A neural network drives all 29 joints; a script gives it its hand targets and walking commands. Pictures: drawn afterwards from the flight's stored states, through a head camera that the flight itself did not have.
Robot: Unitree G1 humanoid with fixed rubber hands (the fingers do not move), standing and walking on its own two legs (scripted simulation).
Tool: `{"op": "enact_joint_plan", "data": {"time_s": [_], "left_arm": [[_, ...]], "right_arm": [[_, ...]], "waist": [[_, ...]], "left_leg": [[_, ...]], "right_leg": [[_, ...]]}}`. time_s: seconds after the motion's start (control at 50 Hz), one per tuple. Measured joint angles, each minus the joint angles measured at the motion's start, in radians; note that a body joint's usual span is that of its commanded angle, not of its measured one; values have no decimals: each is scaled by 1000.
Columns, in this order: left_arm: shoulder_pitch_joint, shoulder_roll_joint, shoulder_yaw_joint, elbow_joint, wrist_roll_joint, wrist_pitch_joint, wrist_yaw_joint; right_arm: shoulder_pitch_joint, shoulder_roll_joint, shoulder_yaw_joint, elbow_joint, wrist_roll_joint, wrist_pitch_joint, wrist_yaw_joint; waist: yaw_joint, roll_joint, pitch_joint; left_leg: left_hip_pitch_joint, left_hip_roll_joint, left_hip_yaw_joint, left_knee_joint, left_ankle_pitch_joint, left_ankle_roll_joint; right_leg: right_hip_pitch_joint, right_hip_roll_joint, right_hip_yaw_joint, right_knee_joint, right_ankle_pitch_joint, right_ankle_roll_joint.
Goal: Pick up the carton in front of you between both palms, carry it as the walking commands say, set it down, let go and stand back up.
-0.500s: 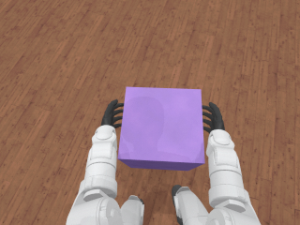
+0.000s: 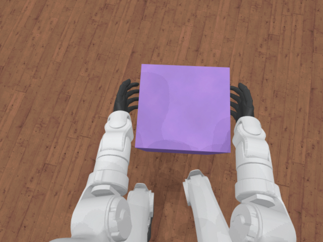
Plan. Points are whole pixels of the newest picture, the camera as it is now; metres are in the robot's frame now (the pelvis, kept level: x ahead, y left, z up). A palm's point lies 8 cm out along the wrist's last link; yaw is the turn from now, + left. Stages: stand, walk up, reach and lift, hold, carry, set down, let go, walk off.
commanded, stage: set down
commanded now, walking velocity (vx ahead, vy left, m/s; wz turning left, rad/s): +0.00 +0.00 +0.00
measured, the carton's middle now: (180, 117) +0.42 -0.08 -0.17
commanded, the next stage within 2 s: none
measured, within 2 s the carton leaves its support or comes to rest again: rests again in 1.48 s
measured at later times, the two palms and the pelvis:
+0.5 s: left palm (141, 114) +0.47 +0.04 -0.24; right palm (232, 127) +0.38 -0.25 -0.24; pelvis -0.04 -0.01 -0.12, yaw +1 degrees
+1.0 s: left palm (148, 116) +0.49 +0.02 -0.36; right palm (224, 131) +0.39 -0.26 -0.36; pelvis -0.05 +0.00 -0.20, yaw +1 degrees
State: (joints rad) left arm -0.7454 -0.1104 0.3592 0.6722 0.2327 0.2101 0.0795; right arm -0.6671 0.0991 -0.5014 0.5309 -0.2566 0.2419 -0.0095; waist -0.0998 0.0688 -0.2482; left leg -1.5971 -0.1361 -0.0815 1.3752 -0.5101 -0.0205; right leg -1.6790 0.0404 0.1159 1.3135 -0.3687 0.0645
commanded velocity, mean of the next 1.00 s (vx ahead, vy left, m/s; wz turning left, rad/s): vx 0.00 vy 0.00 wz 0.00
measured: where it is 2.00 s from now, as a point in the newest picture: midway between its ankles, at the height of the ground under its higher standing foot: (171, 217)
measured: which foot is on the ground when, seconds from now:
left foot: down 0.00-1.00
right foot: down 0.00-1.00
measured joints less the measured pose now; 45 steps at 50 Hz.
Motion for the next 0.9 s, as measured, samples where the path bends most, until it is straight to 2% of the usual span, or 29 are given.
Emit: {"op": "enact_joint_plan", "data": {"time_s": [0.38,0.68,0.84,0.9], "left_arm": [[-250,123,-89,152,-80,-26,29],[-499,199,-121,321,-92,-24,48],[-606,242,-190,385,-123,-26,67],[-640,248,-231,396,-145,-23,81]], "right_arm": [[-164,-64,-3,64,100,-32,-60],[-342,-114,-68,150,83,-28,-65],[-420,-143,-88,191,96,-38,-65],[-431,-161,-86,195,121,-43,-65]], "waist": [[-27,4,86],[-58,15,219],[-76,15,301],[-89,6,353]], "left_leg": [[-361,-34,1,349,-70,-36],[-555,-67,11,551,-78,-47],[-650,-85,12,640,-77,-52],[-657,-101,12,669,-77,-55]], "right_leg": [[-365,34,0,339,-50,14],[-549,49,7,524,-52,43],[-634,47,2,604,-53,56],[-635,29,-3,637,-63,55]]}}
